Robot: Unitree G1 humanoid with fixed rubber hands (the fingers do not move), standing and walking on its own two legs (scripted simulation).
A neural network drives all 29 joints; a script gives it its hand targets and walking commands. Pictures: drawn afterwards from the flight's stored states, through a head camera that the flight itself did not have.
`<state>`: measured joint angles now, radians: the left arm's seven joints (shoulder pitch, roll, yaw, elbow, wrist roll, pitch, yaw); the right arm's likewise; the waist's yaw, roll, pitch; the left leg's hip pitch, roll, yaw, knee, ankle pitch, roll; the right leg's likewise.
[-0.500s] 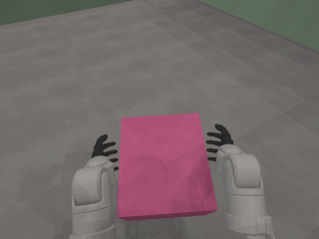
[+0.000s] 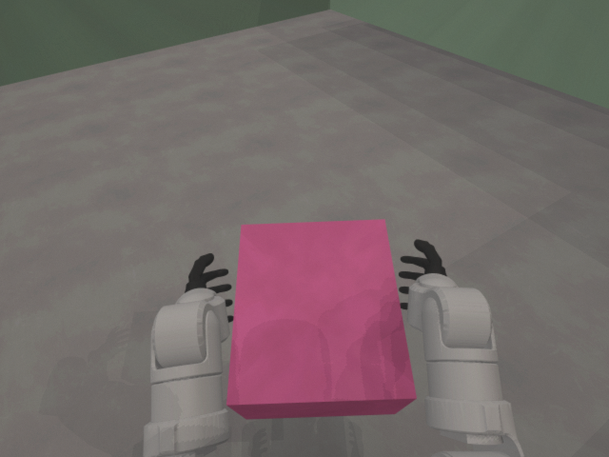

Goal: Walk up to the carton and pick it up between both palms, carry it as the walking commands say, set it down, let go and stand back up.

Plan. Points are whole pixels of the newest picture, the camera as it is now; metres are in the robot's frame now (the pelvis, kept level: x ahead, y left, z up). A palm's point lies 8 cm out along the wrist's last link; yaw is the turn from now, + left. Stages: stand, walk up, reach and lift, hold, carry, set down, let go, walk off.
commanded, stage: carry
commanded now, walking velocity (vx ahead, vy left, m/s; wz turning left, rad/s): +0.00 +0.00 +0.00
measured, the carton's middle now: (316, 317) +0.33 +0.00 -0.01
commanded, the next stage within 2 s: none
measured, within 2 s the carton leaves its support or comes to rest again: neither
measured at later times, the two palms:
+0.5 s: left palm (202, 308) +0.29 +0.14 +0.09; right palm (432, 289) +0.30 -0.15 +0.08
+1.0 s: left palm (194, 316) +0.28 +0.15 +0.09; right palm (431, 295) +0.29 -0.15 +0.09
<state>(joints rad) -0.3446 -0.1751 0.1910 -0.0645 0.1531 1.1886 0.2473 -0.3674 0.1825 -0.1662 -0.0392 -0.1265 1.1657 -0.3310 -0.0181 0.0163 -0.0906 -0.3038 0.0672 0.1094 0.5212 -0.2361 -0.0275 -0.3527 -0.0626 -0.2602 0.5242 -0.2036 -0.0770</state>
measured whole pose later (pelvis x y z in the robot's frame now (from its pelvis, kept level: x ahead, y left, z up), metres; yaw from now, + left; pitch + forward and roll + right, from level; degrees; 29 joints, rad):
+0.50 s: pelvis +0.01 -0.01 +0.00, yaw +0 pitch +2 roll +1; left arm -0.30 -0.16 0.17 -0.11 0.14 1.15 0.23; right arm -0.33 0.17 -0.16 -0.06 -0.12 1.12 -0.27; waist -0.01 0.02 -0.09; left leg -0.32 0.08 0.10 0.55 -0.26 -0.04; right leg -0.36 -0.05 -0.27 0.54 -0.22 -0.09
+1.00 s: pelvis +0.00 +0.00 +0.00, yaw +0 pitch +2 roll +1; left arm -0.27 -0.15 0.15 -0.14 0.14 1.17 0.21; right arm -0.30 0.16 -0.14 -0.09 -0.13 1.13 -0.24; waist 0.00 0.01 -0.11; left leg -0.32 0.07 0.11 0.55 -0.25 -0.03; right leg -0.37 -0.06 -0.26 0.54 -0.21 -0.08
